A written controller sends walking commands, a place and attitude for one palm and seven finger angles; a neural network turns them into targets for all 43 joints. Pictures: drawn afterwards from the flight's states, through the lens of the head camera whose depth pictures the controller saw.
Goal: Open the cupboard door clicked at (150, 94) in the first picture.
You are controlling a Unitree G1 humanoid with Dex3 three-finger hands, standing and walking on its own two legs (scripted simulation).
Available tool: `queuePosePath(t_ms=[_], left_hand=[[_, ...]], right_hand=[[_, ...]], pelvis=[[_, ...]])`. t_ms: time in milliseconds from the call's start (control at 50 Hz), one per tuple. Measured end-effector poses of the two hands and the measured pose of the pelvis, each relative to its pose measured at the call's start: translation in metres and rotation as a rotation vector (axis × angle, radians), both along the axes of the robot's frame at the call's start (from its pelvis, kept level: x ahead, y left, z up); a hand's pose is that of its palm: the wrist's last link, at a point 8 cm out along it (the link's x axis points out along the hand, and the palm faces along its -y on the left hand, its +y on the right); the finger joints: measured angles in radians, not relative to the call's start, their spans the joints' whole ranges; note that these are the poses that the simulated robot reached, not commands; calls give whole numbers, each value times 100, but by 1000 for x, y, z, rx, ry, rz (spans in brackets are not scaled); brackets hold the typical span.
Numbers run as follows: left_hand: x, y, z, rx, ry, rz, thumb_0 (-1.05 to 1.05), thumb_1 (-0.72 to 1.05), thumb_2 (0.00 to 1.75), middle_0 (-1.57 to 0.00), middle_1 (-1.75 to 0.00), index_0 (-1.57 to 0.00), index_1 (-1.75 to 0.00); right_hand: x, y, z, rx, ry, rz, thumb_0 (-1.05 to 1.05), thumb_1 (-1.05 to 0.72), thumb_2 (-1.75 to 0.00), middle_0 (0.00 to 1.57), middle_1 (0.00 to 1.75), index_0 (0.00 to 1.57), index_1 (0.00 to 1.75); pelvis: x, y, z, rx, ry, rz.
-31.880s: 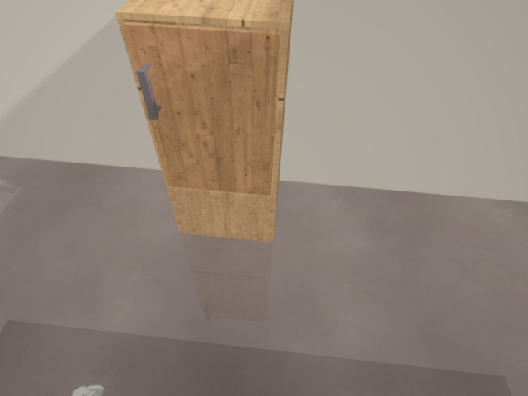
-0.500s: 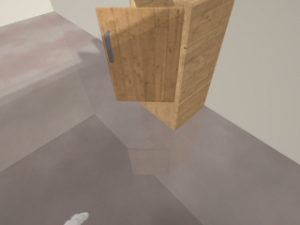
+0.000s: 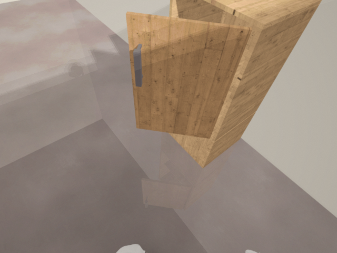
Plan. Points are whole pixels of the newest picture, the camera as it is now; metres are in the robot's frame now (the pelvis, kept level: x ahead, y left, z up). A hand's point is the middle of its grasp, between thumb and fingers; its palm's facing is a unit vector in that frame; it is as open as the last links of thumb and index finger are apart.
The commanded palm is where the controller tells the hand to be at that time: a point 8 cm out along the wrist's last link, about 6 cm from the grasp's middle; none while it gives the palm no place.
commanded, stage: take the last steps up to it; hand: left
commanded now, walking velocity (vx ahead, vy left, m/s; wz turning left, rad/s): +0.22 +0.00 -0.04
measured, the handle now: (139, 65) +0.72 +0.19 +0.01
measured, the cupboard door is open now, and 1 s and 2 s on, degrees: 43 43 43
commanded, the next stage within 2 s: come to a stop and stand still in 0.20 s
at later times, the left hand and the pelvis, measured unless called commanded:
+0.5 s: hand (119, 208) +0.25 +0.16 -0.15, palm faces -0.04 -0.98 -0.21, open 7.3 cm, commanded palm none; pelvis +0.14 -0.01 +0.01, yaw +0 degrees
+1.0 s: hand out of the picture +0.13 +0.20 -0.16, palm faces +0.01 -0.96 -0.26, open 7.4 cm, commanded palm none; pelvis +0.11 +0.00 +0.01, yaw +0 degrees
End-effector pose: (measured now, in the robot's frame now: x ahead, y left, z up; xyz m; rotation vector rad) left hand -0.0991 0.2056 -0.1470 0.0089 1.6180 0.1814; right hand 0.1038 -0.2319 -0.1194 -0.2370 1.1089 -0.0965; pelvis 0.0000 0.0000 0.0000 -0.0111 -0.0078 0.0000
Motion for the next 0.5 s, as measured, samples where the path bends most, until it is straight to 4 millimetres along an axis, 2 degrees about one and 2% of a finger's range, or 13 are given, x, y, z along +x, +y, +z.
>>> queuePosePath(t_ms=[60,100,140,220,320,400,500], left_hand=[[42,14,1,6,-42,-28,1,91,90,-20,-30,-20,-30],[79,22,4,16,-106,-46,1,91,90,-20,-30,-20,-30],[119,28,9,27,-179,-68,1,91,90,-20,-30,-20,-30],[193,38,19,63,-301,-112,1,93,90,-20,-30,-20,-30],[271,39,31,96,-404,-172,1,94,90,-20,-30,-19,-30],[318,27,30,120,-463,-209,1,93,90,-20,-30,-19,-30],[340,5,28,105,-449,-220,0,92,90,-20,-30,-19,-30]], right_hand=[[10,13,4,3,-2,-22,0,-91,-90,20,30,20,29],[9,21,6,12,23,-40,0,-91,-90,20,30,20,29],[7,18,9,-3,35,-83,-1,-94,-90,20,30,20,30],[-5,14,9,-2,117,-109,-1,-95,-90,20,30,20,30],[-26,14,0,33,245,-156,0,-93,-90,20,30,20,29],[-35,13,-15,70,341,-193,0,-92,-90,20,30,20,29],[-27,11,-19,91,403,-225,1,-91,-90,20,30,20,29]], pelvis=[[18,8,5,7,0,-15],[30,12,11,10,2,-19],[41,15,15,12,5,-23],[65,16,21,14,6,-27],[95,7,20,21,1,-26],[121,-7,10,42,-1,-25],[139,-13,10,12,10,-1]])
